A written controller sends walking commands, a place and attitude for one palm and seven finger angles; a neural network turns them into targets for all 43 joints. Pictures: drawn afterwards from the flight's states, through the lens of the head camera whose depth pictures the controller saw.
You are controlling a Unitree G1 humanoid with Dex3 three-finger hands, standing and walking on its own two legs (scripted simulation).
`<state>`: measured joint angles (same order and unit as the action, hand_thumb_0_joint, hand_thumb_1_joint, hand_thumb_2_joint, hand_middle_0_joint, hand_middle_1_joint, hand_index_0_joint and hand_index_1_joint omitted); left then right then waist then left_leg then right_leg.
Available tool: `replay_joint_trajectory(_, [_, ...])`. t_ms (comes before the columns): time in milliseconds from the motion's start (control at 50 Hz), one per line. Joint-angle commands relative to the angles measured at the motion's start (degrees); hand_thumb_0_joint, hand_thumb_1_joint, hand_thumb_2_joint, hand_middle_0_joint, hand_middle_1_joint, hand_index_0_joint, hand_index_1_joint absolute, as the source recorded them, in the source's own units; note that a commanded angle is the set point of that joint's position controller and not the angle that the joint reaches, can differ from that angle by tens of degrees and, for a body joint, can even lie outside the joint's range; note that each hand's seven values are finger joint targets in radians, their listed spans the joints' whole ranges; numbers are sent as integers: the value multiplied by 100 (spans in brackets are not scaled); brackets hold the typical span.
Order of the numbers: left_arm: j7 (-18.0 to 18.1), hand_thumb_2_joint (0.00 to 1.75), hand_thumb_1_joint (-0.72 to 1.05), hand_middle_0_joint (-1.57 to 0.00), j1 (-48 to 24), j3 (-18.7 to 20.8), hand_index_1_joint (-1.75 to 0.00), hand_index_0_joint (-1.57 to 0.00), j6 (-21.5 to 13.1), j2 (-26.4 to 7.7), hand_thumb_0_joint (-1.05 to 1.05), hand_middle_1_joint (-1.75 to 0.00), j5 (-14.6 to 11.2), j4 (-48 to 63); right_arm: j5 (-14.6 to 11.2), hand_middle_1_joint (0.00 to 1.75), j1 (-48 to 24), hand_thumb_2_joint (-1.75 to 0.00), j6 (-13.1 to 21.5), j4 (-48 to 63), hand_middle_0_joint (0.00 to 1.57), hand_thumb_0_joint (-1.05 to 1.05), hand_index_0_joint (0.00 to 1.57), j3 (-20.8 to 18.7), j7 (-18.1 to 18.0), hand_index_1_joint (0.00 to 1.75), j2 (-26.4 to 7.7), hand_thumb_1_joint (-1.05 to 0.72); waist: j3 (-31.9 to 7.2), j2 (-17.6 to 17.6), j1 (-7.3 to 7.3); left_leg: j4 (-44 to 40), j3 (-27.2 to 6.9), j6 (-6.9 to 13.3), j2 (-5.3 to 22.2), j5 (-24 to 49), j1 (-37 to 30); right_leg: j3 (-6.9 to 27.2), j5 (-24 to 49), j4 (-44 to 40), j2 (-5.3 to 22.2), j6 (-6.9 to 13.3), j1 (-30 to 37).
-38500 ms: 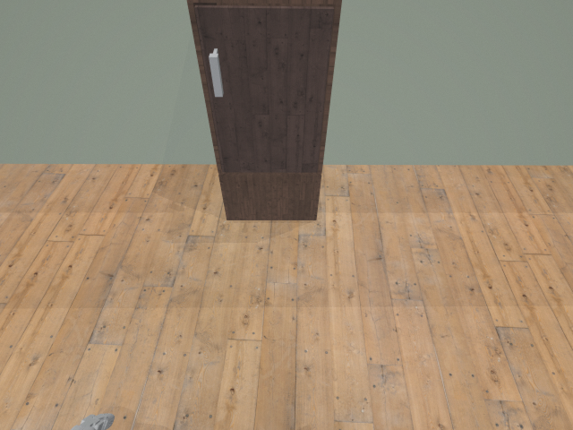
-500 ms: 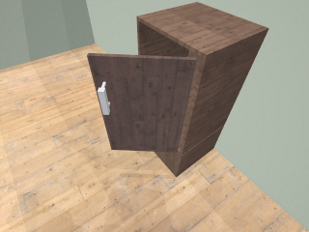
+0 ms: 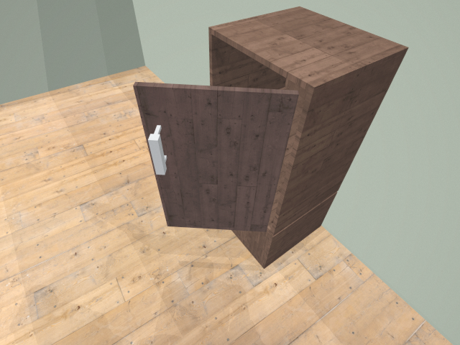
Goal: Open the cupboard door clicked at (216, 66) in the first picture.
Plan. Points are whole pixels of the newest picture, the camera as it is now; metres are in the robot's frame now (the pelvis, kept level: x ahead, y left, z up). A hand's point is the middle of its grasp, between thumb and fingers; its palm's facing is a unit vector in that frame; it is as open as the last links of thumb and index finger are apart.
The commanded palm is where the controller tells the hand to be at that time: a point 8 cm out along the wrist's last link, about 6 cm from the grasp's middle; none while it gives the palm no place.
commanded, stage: shuffle to correct the standing spot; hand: left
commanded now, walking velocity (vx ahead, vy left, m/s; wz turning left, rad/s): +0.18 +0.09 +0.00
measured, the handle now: (159, 149) +0.58 +0.23 -0.03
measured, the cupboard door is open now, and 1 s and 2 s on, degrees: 51 51 51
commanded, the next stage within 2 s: come to a stop and stand still in 0.02 s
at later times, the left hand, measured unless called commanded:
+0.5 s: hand out of the picture +0.08 +0.21 -0.18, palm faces +0.04 -0.98 -0.21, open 7.3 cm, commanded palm none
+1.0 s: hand out of the picture +0.03 +0.16 -0.17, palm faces +0.03 -0.97 -0.23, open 7.3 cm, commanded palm none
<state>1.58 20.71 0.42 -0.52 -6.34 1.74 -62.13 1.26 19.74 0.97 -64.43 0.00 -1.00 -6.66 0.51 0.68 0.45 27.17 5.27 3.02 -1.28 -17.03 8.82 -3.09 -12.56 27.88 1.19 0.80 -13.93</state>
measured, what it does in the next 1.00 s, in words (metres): stands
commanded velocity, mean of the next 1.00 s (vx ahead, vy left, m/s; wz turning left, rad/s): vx -0.02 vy -0.02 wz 0.00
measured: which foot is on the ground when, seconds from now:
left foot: down 0.00-1.00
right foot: down 0.00-1.00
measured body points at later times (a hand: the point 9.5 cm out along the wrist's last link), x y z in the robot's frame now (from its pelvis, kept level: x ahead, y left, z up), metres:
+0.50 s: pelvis +0.05 +0.03 -0.01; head +0.07 +0.04 +0.44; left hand +0.08 +0.26 -0.17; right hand +0.01 -0.16 -0.17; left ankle -0.02 +0.08 -0.74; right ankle +0.08 -0.10 -0.74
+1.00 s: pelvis +0.00 -0.02 +0.00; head -0.02 -0.03 +0.45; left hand +0.03 +0.21 -0.15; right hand +0.02 -0.26 -0.16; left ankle -0.02 +0.08 -0.74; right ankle +0.08 -0.10 -0.74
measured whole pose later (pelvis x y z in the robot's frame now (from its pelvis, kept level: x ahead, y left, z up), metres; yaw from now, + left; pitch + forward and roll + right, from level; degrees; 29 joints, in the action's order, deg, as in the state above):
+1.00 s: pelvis +0.00 -0.02 +0.00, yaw +0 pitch -3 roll +1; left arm 1.6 17.5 0.1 0.3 -9.5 1.2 -59.2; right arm 1.5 18.8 0.2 -58.0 -1.0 -0.9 -11.3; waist -0.7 -0.5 -0.5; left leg 26.7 5.5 1.6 -0.6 -16.9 6.9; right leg -4.0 -8.9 27.1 -0.4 3.1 -16.4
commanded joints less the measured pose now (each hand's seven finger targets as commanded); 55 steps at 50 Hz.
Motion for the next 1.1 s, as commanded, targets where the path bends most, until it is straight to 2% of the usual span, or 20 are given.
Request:
replay_joint_trajectory(0, [15,90,90,-20,631,188,-30,-20,-84,-622,0,-30,-29,162,-12,30,393,-90,-1,251,20,0,20,-81,-14,30,-450,-90,949,645,87,-22,-360,-1,259,-1066,1419,1489,-2100,-1099,871,547,113])
replay_joint_trajectory(60, [52,90,90,-20,756,326,-30,-20,-108,-797,0,-30,-56,208,-1,30,420,-90,37,323,20,0,20,-81,0,30,-338,-90,675,895,64,739,-130,-64,164,-648,1378,2118,-2306,-1499,1425,924,200])
replay_joint_trajectory(120, [41,90,90,-20,419,331,-30,-20,-98,-655,0,-30,-46,329,-25,30,737,-90,139,216,20,0,20,-45,0,30,-270,-90,644,235,-145,-304,-256,-50,282,-198,377,1233,-1056,-677,969,761,-344])
replay_joint_trajectory(160, [22,90,90,-20,152,156,-30,-20,-75,-224,0,-30,-30,368,-32,30,1281,-90,228,-40,20,0,20,-76,-118,30,-637,-90,568,-1378,-280,-919,-1474,269,1436,2949,-683,-106,-384,1039,55,183,-1123])
replay_joint_trajectory(180, [64,90,90,-20,32,102,-30,-20,-98,-238,0,-30,-39,373,-32,30,1333,-90,226,-106,20,0,20,-14,-201,30,-548,-90,565,-1332,-278,-710,-1548,567,1788,5352,-1120,-43,-1254,1377,67,75,-1508])
replay_joint_trajectory(200, [83,90,90,-20,-14,91,-30,-20,-80,-236,0,-30,-75,336,-22,30,1259,-90,217,-92,20,0,20,28,-242,30,-534,-90,466,-826,-237,-492,-1393,713,1859,6481,-1199,80,-1558,1450,175,73,-1384])
replay_joint_trajectory(260, [86,90,90,-20,74,99,-30,-20,-15,-220,0,-30,-117,221,-71,30,835,-90,194,32,20,0,20,-15,-287,30,-671,-90,361,-514,-57,-316,-946,338,1455,7039,-1055,-24,-697,535,177,38,-585])
replay_joint_trajectory(360, [97,90,90,-20,32,176,-30,-20,102,-411,0,-30,-137,249,-102,30,507,-90,128,108,20,0,20,-129,-337,30,-574,-90,373,-588,19,-402,-902,-32,1245,5613,-545,222,417,391,208,132,-18])
replay_joint_trajectory(480, [92,90,90,-20,-140,217,-30,-20,130,-411,0,-30,-81,397,-50,30,338,-90,60,146,20,0,20,-216,-317,30,-518,-90,416,-201,42,-179,-902,195,1226,4677,-265,405,681,422,241,138,34])
replay_joint_trajectory(540, [88,90,90,-20,-161,185,-30,-20,75,-473,0,-30,-118,374,-62,30,267,-90,21,159,20,0,20,-215,-263,30,-408,-90,260,100,-37,-276,-633,-20,813,2279,179,720,2215,206,560,195,511])
replay_joint_trajectory(560, [333,90,90,-20,66,205,-30,-20,17,-935,0,-30,-85,177,-150,30,76,-90,104,512,20,0,20,-276,-238,30,-974,-90,-441,4,-75,255,-544,-299,1099,5019,-310,299,3543,771,476,-5,432])
replay_joint_trajectory(600, [239,90,90,-20,-57,207,-30,-20,-84,-880,0,-30,-80,452,-119,30,462,-90,159,685,20,0,20,-270,-192,30,-871,-90,-1029,-1120,-49,598,-623,-717,970,6801,-447,128,2189,1196,273,214,710])
replay_joint_trajectory(620, [209,90,90,-20,-140,153,-30,-20,-30,-801,0,-30,-104,495,-81,30,331,-90,133,720,20,0,20,-271,-214,30,-908,-90,-703,-828,12,579,-653,-498,1089,6566,-648,-3,1026,885,212,196,287])
replay_joint_trajectory(640, [183,90,90,-20,-111,139,-30,-20,-1,-666,0,-30,-82,460,-64,30,200,-90,108,811,20,0,20,-281,-215,30,-900,-90,-406,-593,47,626,-584,-372,1064,5884,-614,-10,958,524,188,203,93])
replay_joint_trajectory(680, [129,90,90,-20,-247,108,-30,-20,-19,-799,0,-30,-70,453,-93,30,101,-90,22,997,20,0,20,-235,-198,30,-711,-90,224,408,-87,358,-467,-220,735,2453,260,480,2419,155,620,321,171])
replay_joint_trajectory(720, [88,90,90,-20,-413,32,-30,-20,-13,-877,0,-30,-75,547,-67,30,203,-90,-37,976,20,0,20,-193,-120,30,-629,-90,637,590,-204,-349,-469,-181,513,-31,491,901,1191,-274,832,388,-225])
replay_joint_trajectory(760, [85,90,90,-20,-509,64,-30,-20,-84,-922,0,-30,-120,644,-19,30,348,-90,-15,903,20,0,20,-196,-112,30,-828,-90,510,537,-246,-529,-629,-45,561,-5,298,1093,69,-453,565,403,-236])
replay_joint_trajectory(820, [67,90,90,-20,-518,58,-30,-20,-28,-1027,0,-30,-96,611,-23,30,-3,-90,19,889,20,0,20,-176,-73,30,-894,-90,684,-324,-115,-917,-800,-20,677,-431,619,967,-579,-627,444,327,-140])
replay_joint_trajectory(880, [53,90,90,-20,-318,75,-30,-20,-26,-1026,0,-30,-73,570,-12,30,131,-90,-32,871,20,0,20,-165,-31,30,-877,-90,759,302,-109,-824,-630,-15,526,-836,758,1142,-1418,-1065,508,301,-220])
replay_joint_trajectory(1080, [46,90,90,-20,-219,135,-30,-20,-37,-920,0,-30,-102,431,0,30,817,-90,-57,422,20,0,20,-101,-25,30,-641,-90,443,114,-214,-645,-567,-49,425,-712,635,1178,-1782,-1403,592,263,-373])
